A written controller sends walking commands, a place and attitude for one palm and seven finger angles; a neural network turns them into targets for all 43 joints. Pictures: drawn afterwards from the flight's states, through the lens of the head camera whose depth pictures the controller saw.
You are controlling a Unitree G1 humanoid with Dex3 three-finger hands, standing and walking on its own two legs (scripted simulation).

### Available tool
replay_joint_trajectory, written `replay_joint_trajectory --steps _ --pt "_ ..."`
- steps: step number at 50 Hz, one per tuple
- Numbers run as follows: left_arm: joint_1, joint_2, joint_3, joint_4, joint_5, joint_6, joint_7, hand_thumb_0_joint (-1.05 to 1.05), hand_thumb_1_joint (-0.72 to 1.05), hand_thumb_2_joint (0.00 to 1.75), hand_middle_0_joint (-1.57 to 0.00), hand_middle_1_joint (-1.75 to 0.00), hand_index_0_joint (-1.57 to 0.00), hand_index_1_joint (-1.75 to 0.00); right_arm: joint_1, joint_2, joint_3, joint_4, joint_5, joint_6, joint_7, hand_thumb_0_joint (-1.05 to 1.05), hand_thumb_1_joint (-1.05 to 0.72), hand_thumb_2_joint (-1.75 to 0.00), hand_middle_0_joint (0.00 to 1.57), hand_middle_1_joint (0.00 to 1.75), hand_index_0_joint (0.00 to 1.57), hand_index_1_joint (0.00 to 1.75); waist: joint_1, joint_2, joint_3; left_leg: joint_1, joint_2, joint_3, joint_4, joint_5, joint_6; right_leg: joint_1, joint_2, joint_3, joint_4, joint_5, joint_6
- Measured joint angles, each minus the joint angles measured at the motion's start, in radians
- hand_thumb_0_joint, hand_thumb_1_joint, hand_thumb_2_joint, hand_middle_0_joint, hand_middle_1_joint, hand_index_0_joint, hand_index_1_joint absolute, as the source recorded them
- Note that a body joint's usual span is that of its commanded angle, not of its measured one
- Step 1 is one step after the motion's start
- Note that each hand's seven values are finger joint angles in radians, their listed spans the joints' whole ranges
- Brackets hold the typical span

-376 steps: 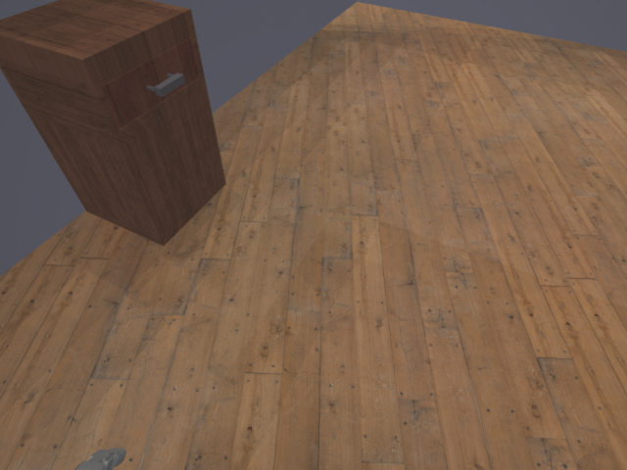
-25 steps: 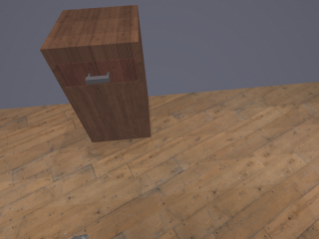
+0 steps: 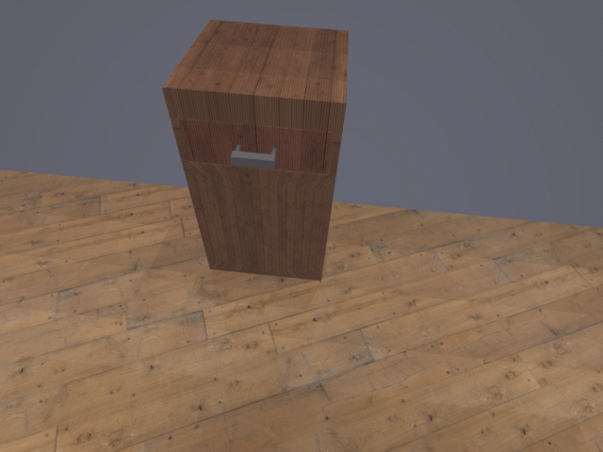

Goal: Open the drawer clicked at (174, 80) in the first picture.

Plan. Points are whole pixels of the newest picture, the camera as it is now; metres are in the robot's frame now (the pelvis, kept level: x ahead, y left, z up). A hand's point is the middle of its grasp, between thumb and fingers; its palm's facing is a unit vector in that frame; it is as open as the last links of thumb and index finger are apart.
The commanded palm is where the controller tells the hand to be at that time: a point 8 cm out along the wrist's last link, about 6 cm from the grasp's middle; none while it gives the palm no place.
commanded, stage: take the last steps up to it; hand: left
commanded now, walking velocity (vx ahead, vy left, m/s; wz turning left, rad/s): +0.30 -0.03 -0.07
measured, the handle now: (254, 154) +0.83 +0.23 -0.14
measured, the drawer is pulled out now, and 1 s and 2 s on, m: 0.00 0.00 0.00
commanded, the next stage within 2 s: come to a stop and stand still in 0.70 s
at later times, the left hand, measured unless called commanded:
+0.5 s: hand (229, 352) +0.30 +0.16 -0.16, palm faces -0.11 -0.97 -0.20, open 7.4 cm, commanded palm none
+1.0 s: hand (249, 364) +0.29 +0.13 -0.18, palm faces +0.02 -0.99 -0.16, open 7.3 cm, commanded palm none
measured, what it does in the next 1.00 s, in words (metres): walks ahead: right foot, then left foot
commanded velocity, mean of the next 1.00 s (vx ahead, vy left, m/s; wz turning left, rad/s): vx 0.13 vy -0.02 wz -0.01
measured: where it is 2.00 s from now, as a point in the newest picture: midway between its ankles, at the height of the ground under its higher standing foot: outside the picture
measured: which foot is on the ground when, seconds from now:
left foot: down 0.00-0.56, up 0.58-0.94, down 0.96-1.00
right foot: down 0.00-0.00, up 0.02-0.52, down 0.54-1.00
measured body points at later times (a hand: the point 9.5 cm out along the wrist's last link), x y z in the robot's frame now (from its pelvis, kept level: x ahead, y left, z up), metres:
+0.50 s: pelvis +0.15 -0.01 +0.00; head +0.18 -0.02 +0.45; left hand +0.30 +0.21 -0.14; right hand +0.01 -0.19 -0.16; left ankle +0.03 +0.11 -0.73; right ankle +0.27 -0.13 -0.71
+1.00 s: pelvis +0.29 -0.04 +0.00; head +0.29 -0.03 +0.45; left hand +0.29 +0.18 -0.16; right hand +0.36 -0.27 -0.15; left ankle +0.34 +0.08 -0.74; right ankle +0.28 -0.13 -0.73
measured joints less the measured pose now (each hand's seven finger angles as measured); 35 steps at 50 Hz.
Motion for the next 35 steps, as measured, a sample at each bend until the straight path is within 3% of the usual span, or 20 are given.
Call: replay_joint_trajectory --steps 3,5,8,13,17,24,27,29,32,35 --pt "-0.012 0.003 0.0 0.027 -0.001 0.034 0.001 0.01 0.91 0.9 -0.2 -0.3 -0.2 -0.3 -0.016 0.033 0.008 -0.011 -0.005 -0.034 -0.018 0.0 -0.91 -0.9 0.2 0.3 0.2 0.3 -0.009 -0.027 0.015 0.022 -0.016 0.032 0.045 -0.022 0.04 -0.121 -0.007 0.061 0.324 -0.142 -0.029" --pt "-0.04 0.003 0.003 0.028 0.0 0.042 -0.004 0.01 0.91 0.9 -0.2 -0.3 -0.2 -0.3 -0.002 0.044 -0.002 -0.02 0.003 -0.047 -0.039 -0.01 -0.93 -0.9 0.2 0.3 0.2 0.3 -0.024 -0.026 0.012 0.065 -0.023 0.046 0.007 -0.029 0.05 -0.218 0.001 0.076 0.507 -0.112 -0.041" --pt "-0.1 0.012 0.012 0.001 0.004 0.035 -0.012 0.01 0.91 0.9 -0.2 -0.3 -0.2 -0.3 0.034 0.038 -0.002 -0.011 0.003 -0.057 -0.052 -0.02 -0.96 -0.9 0.21 0.3 0.2 0.3 -0.041 -0.03 0.007 0.136 -0.042 0.058 -0.086 -0.003 0.055 -0.331 -0.007 0.077 0.609 -0.003 -0.034" --pt "-0.215 0.031 0.024 -0.069 0.003 0.027 -0.014 0.01 0.91 0.9 -0.2 -0.3 -0.2 -0.3 0.126 0.05 0.011 0.043 0.005 -0.059 -0.055 -0.01 -0.94 -0.9 0.2 0.3 0.2 0.3 -0.051 -0.038 -0.001 0.23 -0.071 0.064 -0.19 0.007 0.058 -0.448 -0.019 0.093 0.608 0.117 -0.012" --pt "-0.298 0.038 0.027 -0.107 0.0 0.031 -0.018 0.01 0.91 0.9 -0.2 -0.3 -0.2 -0.3 0.198 0.073 0.017 0.083 0.002 -0.054 -0.055 -0.01 -0.93 -0.9 0.2 0.3 0.2 0.3 -0.071 -0.034 0.005 0.29 -0.077 0.065 -0.223 -0.015 0.048 -0.479 -0.023 0.092 0.524 0.158 -0.009" --pt "-0.402 0.034 0.022 -0.148 -0.006 0.031 -0.025 0.0 0.91 0.9 -0.19 -0.3 -0.2 -0.3 0.284 0.088 0.013 0.128 -0.012 -0.042 -0.051 0.0 -0.91 -0.9 0.2 0.3 0.2 0.3 -0.132 0.001 0.046 0.363 -0.046 0.079 -0.198 -0.11 0.0 -0.417 0.001 0.06 0.255 0.139 -0.046" --pt "-0.415 0.032 0.015 -0.165 -0.004 -0.001 -0.027 0.0 0.91 0.9 -0.2 -0.3 -0.2 -0.3 0.314 0.088 0.011 0.149 -0.007 -0.033 -0.048 0.0 -0.91 -0.9 0.2 0.3 0.2 0.3 -0.138 0.017 0.057 0.348 -0.004 0.078 -0.064 -0.2 -0.025 -0.322 0.037 0.033 0.122 0.179 -0.08" --pt "-0.419 0.025 0.015 -0.166 -0.005 -0.034 -0.022 0.0 0.91 0.9 -0.2 -0.3 -0.2 -0.3 0.298 0.087 0.01 0.159 0.006 -0.019 -0.043 0.0 -0.91 -0.9 0.21 0.3 0.2 0.3 -0.131 0.027 0.077 0.224 0.026 0.025 0.245 -0.231 -0.006 -0.323 0.053 0.019 0.174 0.178 -0.111" --pt "-0.392 0.004 0.005 -0.155 -0.014 -0.037 -0.012 0.0 0.91 0.9 -0.2 -0.3 -0.2 -0.3 0.24 0.067 0.001 0.139 0.009 0.002 -0.04 0.0 -0.91 -0.9 0.2 0.3 0.2 0.3 -0.119 0.034 0.085 0.016 0.013 -0.062 0.627 -0.206 0.017 -0.273 0.07 0.008 0.159 0.126 -0.128" --pt "-0.348 -0.009 0.021 -0.133 -0.023 -0.034 0.013 -0.01 0.94 0.9 -0.2 -0.3 -0.2 -0.3 0.174 0.043 -0.008 0.094 -0.001 0.008 -0.041 0.0 -0.91 -0.9 0.2 0.3 0.2 0.3 -0.112 0.043 0.062 -0.128 0.031 -0.079 0.664 -0.116 0.01 -0.212 0.089 -0.002 0.064 0.15 -0.124"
